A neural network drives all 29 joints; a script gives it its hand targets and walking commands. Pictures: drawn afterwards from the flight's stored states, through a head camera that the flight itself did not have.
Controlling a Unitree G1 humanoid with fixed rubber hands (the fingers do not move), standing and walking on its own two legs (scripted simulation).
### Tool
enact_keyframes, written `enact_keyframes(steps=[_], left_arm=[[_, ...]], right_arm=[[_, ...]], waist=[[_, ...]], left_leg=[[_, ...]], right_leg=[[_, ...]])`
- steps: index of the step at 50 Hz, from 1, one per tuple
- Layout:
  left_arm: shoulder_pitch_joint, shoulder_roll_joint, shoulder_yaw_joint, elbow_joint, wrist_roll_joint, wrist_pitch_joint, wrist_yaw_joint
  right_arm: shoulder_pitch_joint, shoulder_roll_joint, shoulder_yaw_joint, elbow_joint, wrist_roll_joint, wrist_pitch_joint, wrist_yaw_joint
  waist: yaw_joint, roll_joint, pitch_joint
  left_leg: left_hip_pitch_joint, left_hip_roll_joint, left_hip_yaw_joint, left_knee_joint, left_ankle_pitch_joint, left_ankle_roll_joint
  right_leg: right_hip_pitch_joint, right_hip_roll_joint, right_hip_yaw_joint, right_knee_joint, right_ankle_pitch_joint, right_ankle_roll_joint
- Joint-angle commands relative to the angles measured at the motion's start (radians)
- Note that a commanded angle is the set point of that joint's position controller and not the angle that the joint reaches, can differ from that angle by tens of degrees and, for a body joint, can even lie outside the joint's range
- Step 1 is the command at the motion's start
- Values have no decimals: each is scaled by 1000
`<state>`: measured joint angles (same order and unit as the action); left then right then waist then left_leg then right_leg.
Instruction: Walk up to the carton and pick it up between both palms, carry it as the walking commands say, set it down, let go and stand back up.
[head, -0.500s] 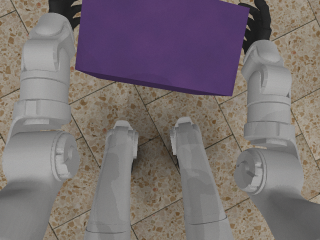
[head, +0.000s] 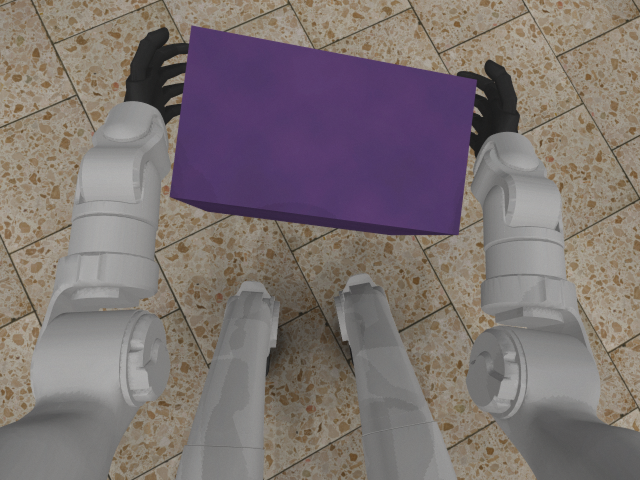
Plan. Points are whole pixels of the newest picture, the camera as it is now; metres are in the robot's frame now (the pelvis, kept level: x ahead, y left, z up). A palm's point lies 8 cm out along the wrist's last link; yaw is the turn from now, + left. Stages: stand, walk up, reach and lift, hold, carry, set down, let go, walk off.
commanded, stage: reach and lift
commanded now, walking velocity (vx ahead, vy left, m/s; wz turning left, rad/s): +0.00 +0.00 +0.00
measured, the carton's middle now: (317, 157) +0.47 -0.03 -0.12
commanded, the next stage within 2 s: none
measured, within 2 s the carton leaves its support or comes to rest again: neither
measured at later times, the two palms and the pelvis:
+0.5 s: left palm (98, 55) +0.50 +0.15 +0.05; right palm (553, 88) +0.46 -0.22 +0.06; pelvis +0.12 +0.00 +0.09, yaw +0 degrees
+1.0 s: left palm (38, 54) +0.46 +0.15 +0.12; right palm (623, 104) +0.41 -0.22 +0.12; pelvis +0.14 +0.00 +0.15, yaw -1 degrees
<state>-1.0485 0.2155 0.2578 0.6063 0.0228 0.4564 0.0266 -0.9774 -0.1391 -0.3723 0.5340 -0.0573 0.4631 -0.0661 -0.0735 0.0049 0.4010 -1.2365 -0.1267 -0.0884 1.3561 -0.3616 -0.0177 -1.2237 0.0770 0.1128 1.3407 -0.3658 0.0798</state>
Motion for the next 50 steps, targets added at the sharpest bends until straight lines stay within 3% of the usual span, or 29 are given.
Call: enact_keyframes(steps=[1,2,3,5,6,7,8,9,11,12,14,16,17,18,19,20,22,26,27,29,31,32,35,39,40,41,42,45,50], left_arm=[[-627,-1087,-510,-101,-160,-67,-336],[-583,-1068,-463,-46,-134,-68,-349],[-612,-1101,-459,-21,-125,-73,-352],[-529,-1147,-445,1,-119,-80,-363],[-473,-1099,-307,167,-37,-74,-364],[-439,-1136,-326,82,-44,-86,-365],[-378,-1078,-200,256,40,-81,-367],[-352,-1104,-222,160,37,-86,-361],[-370,-1103,-198,172,33,-88,-371],[-275,-1105,-152,230,65,-86,-370],[-273,-1089,-182,186,64,-92,-376],[-173,-1068,-183,194,83,-81,-370],[-124,-1113,-209,196,85,-86,-368],[-149,-1138,-291,114,41,-100,-364],[-174,-1123,-313,74,32,-113,-362],[-34,-1167,-385,25,17,-105,-352],[-42,-1211,-520,-102,-54,-127,-333],[224,-1184,-578,-194,-52,-147,-289],[299,-1194,-585,-162,-23,-148,-281],[341,-1194,-658,-253,-53,-171,-266],[389,-1159,-638,-280,-30,-183,-252],[338,-1141,-682,-326,-59,-188,-248],[406,-1051,-667,-358,-48,-185,-239],[466,-1093,-660,-346,-53,-153,-247],[386,-1094,-697,-381,-59,-145,-265],[403,-1073,-626,-296,-28,-140,-274],[328,-1104,-701,-353,-68,-141,-285],[311,-1131,-747,-415,-104,-130,-302],[307,-1111,-637,-267,-58,-66,-332]], right_arm=[[-679,1098,603,-132,172,-37,323],[-707,1100,593,-140,170,-42,328],[-682,1103,546,-90,148,-51,333],[-636,1142,555,-93,176,-57,334],[-566,1086,419,84,89,-53,345],[-517,1174,435,56,111,-53,356],[-463,1120,315,205,29,-45,363],[-415,1161,344,161,46,-47,369],[-437,1146,326,140,32,-48,371],[-421,1118,311,158,38,-51,372],[-391,1104,304,143,24,-62,375],[-303,1098,298,140,12,-51,379],[-212,1067,296,134,-9,-63,375],[-227,1091,354,80,36,-78,378],[-171,1096,351,110,34,-80,377],[-48,1113,407,45,58,-80,376],[39,1082,436,7,55,-99,388],[223,1033,537,-86,82,-126,390],[247,1004,528,-91,72,-142,386],[210,985,667,-247,140,-172,385],[243,927,664,-214,119,-184,386],[200,1019,766,-278,165,-171,379],[332,1014,765,-217,148,-163,375],[409,962,674,-166,84,-151,364],[445,953,625,-157,45,-150,364],[393,965,608,-143,31,-149,365],[363,1017,659,-193,57,-145,360],[299,1060,741,-318,98,-128,349],[275,1051,685,-251,71,-58,343]], waist=[[-16,-12,-1877],[13,-28,-1822],[-33,-28,-1746],[-16,-7,-1676],[-20,11,-1345],[8,6,-1403],[-7,-35,-1130],[9,-10,-1165],[-17,-39,-1132],[22,-27,-1094],[13,4,-1088],[16,-3,-1089],[-29,26,-1120],[-6,35,-1220],[-34,32,-1207],[-36,93,-1289],[-111,123,-1396],[-97,115,-1397],[-102,125,-1343],[-43,100,-1433],[-17,84,-1268],[41,23,-1366],[52,-25,-1231],[7,101,-1132],[-55,127,-1128],[-35,76,-1083],[-58,53,-1169],[-42,40,-1244],[-38,-8,-1066]], left_leg=[[509,-20,62,-270,-32,31],[468,-24,70,-276,-65,36],[430,-22,71,-287,-117,44],[439,-17,67,-308,-61,34],[275,-3,63,-316,-177,38],[358,0,67,-359,-112,36],[231,13,69,-373,-242,49],[302,10,66,-400,-188,43],[323,12,48,-415,-222,54],[362,11,57,-456,-185,56],[390,9,40,-468,-138,55],[444,15,29,-497,-32,52],[490,9,32,-499,30,42],[576,14,16,-509,144,37],[581,8,19,-500,169,41],[668,8,17,-525,331,26],[838,38,-37,-529,592,-2],[927,78,-69,-542,940,-25],[891,74,-62,-558,933,-36],[858,69,-62,-597,914,-30],[958,105,-87,-619,959,-28],[823,76,-39,-623,839,-17],[833,67,-32,-739,755,3],[997,88,-35,-767,873,-19],[980,84,-27,-778,807,-18],[912,74,-9,-796,658,-16],[931,62,4,-804,607,-4],[965,45,3,-834,690,9],[905,38,10,-908,426,29]], right_leg=[[508,43,-104,-239,-20,-60],[536,44,-101,-256,-51,-62],[493,39,-99,-273,-113,-67],[542,32,-93,-298,-25,-60],[339,23,-97,-306,-146,-71],[446,24,-99,-345,-78,-67],[260,13,-108,-355,-208,-66],[356,14,-93,-386,-139,-74],[384,12,-64,-416,-184,-77],[380,0,-55,-463,-192,-76],[381,4,-60,-459,-134,-85],[427,12,-69,-467,-17,-80],[427,19,-68,-475,51,-91],[487,17,-70,-480,137,-85],[465,21,-64,-482,172,-86],[569,20,-67,-499,348,-87],[524,26,-82,-507,502,-89],[522,21,-47,-582,703,-97],[516,22,-64,-602,689,-94],[682,15,-57,-619,742,-83],[440,4,-75,-689,569,-64],[767,3,-24,-697,676,-89],[811,-8,-52,-704,724,-27],[785,3,-39,-765,648,-66],[759,13,-57,-780,618,-75],[809,10,-49,-797,571,-84],[922,12,-45,-792,629,-85],[1055,18,-59,-797,733,-62],[1055,8,-56,-869,535,-56]])
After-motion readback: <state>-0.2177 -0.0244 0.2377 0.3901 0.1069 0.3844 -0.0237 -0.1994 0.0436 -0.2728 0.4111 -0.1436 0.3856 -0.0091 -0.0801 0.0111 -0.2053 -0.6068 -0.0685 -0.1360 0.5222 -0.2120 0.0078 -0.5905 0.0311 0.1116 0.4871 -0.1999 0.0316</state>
